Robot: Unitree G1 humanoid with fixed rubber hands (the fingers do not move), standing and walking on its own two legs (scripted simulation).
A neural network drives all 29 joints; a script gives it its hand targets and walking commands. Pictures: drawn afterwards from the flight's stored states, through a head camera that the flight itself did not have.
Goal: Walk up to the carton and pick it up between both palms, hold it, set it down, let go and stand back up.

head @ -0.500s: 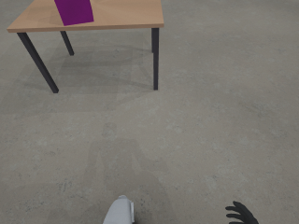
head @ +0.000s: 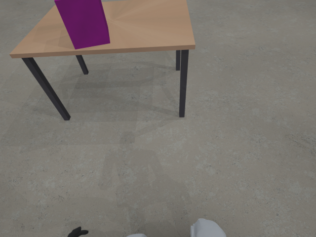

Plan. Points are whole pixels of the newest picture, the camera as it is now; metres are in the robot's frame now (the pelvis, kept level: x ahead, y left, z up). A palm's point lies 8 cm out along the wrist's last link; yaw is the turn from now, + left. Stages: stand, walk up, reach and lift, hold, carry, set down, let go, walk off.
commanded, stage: walk up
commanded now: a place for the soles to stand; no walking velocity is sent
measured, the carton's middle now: (85, 16) +1.20 +0.33 +0.04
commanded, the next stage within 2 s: none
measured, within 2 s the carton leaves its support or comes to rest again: neither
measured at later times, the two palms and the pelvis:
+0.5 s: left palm (27, 214) +0.23 +0.40 -0.11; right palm (200, 170) +0.30 -0.13 -0.09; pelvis +0.21 +0.13 +0.01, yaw +2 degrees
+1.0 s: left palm (19, 156) +0.41 +0.46 -0.08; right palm (172, 135) +0.45 -0.06 -0.11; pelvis +0.37 +0.20 +0.01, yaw +1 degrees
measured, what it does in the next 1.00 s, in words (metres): walks ahead: left foot, then right foot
